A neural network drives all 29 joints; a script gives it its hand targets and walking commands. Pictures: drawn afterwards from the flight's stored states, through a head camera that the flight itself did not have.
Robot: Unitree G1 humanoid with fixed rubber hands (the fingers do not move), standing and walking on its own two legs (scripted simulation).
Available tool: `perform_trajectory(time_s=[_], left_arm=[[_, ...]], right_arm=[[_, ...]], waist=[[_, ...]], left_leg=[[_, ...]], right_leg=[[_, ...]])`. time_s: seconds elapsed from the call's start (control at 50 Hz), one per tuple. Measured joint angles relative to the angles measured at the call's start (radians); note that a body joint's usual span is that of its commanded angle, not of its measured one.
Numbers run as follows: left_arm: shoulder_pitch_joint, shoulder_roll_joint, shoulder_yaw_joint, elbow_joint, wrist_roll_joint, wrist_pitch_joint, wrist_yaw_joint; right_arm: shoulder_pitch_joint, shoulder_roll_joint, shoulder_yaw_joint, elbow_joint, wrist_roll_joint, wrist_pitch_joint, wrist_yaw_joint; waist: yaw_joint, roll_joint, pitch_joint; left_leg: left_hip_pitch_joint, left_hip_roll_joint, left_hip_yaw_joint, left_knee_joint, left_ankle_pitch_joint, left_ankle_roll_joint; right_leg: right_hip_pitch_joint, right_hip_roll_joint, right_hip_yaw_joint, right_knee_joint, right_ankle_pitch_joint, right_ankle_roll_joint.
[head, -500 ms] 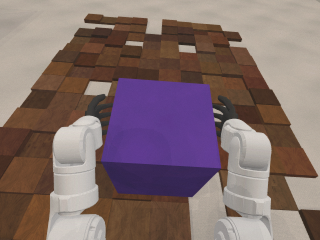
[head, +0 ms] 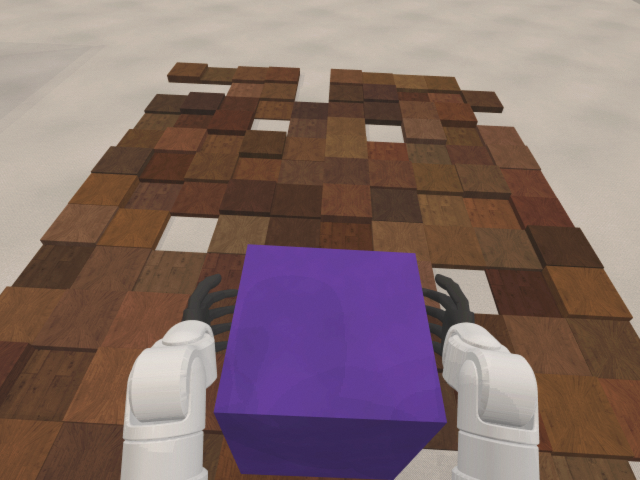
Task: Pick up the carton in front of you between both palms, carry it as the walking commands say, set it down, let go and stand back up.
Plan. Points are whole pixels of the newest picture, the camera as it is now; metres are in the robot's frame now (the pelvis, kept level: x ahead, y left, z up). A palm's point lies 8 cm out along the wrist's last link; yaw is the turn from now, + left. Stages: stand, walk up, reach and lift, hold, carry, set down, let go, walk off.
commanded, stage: carry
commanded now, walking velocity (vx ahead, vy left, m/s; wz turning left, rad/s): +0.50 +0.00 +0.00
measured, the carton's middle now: (324, 368) +0.28 +0.00 +0.00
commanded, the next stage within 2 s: none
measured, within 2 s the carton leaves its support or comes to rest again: neither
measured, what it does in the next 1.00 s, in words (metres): climbs: left foot, then right foot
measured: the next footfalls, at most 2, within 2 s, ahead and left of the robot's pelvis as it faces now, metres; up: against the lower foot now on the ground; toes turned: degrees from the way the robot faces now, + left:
left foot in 0.36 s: +0.41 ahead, +0.14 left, +0.02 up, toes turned +10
right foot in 0.76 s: +0.65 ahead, -0.11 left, +0.02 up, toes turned -13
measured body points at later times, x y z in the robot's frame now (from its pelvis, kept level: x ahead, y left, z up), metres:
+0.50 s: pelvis +0.31 +0.03 +0.03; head +0.30 +0.04 +0.48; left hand +0.59 +0.17 +0.09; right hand +0.58 -0.13 +0.10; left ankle +0.37 +0.13 -0.70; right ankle +0.18 -0.07 -0.62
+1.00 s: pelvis +0.63 -0.03 +0.04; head +0.64 -0.04 +0.49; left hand +0.94 +0.13 +0.13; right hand +0.95 -0.18 +0.13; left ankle +0.66 +0.10 -0.64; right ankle +0.61 -0.10 -0.70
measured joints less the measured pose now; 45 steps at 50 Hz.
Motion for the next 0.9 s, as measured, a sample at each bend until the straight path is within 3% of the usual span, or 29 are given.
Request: perform_trajectory(time_s=[0.06,0.2,0.34,0.38,0.42,0.46,0.5,0.58,0.7,0.76,0.78,0.8,0.84,0.9], left_arm=[[0.042,0.006,-0.007,-0.002,-0.006,-0.001,-0.001],[0.095,0.012,-0.018,-0.056,-0.015,-0.003,-0.002],[0.075,0.01,-0.025,-0.107,-0.011,0.042,-0.003],[0.062,0.01,-0.013,-0.105,-0.008,0.054,-0.003],[0.059,0.011,0.01,-0.099,-0.004,0.065,-0.003],[0.057,0.015,0.025,-0.088,-0.004,0.071,-0.005],[0.058,0.006,0.029,-0.079,0.0,0.071,-0.006],[0.061,0.009,0.003,-0.091,0.0,0.059,-0.004],[0.045,0.007,0.005,-0.141,-0.005,0.05,-0.004],[0.015,0.005,0.019,-0.133,-0.009,0.055,-0.005],[0.002,0.0,0.021,-0.113,-0.008,0.049,-0.005],[-0.012,-0.002,0.017,-0.084,-0.004,0.041,-0.005],[-0.036,-0.006,0.017,-0.032,0.004,0.041,-0.004],[-0.052,0.001,0.025,0.003,0.002,0.051,-0.002]], right_arm=[[0.026,-0.004,0.026,0.008,-0.007,0.003,0.001],[0.064,-0.008,0.065,-0.027,-0.01,0.002,0.001],[0.06,-0.008,0.06,-0.088,-0.002,0.039,-0.001],[0.049,-0.006,0.06,-0.071,-0.001,0.039,-0.002],[0.023,-0.003,0.066,-0.025,-0.001,0.036,-0.003],[0.006,0.0,0.071,0.01,-0.004,0.034,-0.004],[0.019,-0.002,0.07,0.009,-0.002,0.034,-0.005],[0.039,-0.005,0.066,-0.033,0.007,0.031,-0.013],[0.017,-0.002,0.061,-0.086,0.014,0.03,-0.015],[-0.006,0.001,0.051,-0.086,0.008,0.038,-0.015],[-0.017,-0.004,0.043,-0.078,0.006,0.04,-0.014],[-0.028,-0.014,0.033,-0.064,0.008,0.044,-0.013],[-0.046,-0.028,0.019,-0.03,0.011,0.057,-0.013],[-0.075,-0.031,0.013,0.013,0.008,0.072,-0.013]], waist=[[0.007,-0.011,0.0],[0.008,-0.029,-0.037],[-0.006,-0.044,-0.073],[-0.014,-0.082,-0.073],[-0.024,-0.11,-0.062],[-0.038,-0.09,-0.047],[-0.043,-0.076,-0.032],[-0.047,-0.06,-0.016],[-0.034,-0.045,-0.019],[-0.021,-0.053,-0.027],[-0.01,-0.038,-0.026],[0.002,-0.013,-0.025],[0.011,0.003,-0.022],[0.016,0.005,-0.011]], left_leg=[[-0.178,0.017,0.007,0.098,0.074,0.007],[-0.349,0.083,0.046,-0.266,0.221,-0.024],[-0.308,0.056,0.141,-0.502,0.323,-0.016],[-0.268,0.023,0.167,-0.501,0.373,0.021],[-0.236,0.004,0.194,-0.467,0.302,0.042],[-0.203,0.014,0.196,-0.48,0.257,0.051],[-0.151,0.021,0.192,-0.53,0.252,0.039],[-0.037,0.028,0.179,-0.638,0.237,0.018],[0.132,0.04,0.168,-0.72,0.162,-0.028],[0.194,0.047,0.156,-0.646,0.077,-0.057],[0.181,0.068,0.143,-0.557,0.071,-0.056],[0.134,0.083,0.104,-0.417,0.066,-0.052],[-0.005,0.059,0.03,-0.119,0.035,-0.026],[-0.18,0.038,0.017,0.055,0.082,0.004]], right_leg=[[0.092,0.0,0.005,-0.076,-0.014,0.013],[0.292,-0.002,0.036,-0.23,-0.06,0.04],[0.459,-0.033,0.059,-0.234,-0.201,0.101],[0.472,-0.075,0.07,-0.146,-0.268,0.121],[0.374,-0.124,0.106,0.114,-0.187,0.128],[0.205,-0.095,0.172,0.453,-0.227,0.124],[0.071,-0.071,0.196,0.604,-0.223,0.103],[-0.083,-0.078,0.182,0.477,-0.143,0.095],[-0.097,-0.086,0.119,0.052,0.01,0.11],[-0.018,-0.075,0.062,-0.064,0.097,0.105],[0.001,-0.062,0.049,-0.05,0.111,0.077],[0.005,-0.046,0.037,-0.007,0.071,0.055],[0.03,-0.036,0.025,0.024,-0.018,0.026],[0.099,-0.026,0.019,-0.033,-0.051,0.025]])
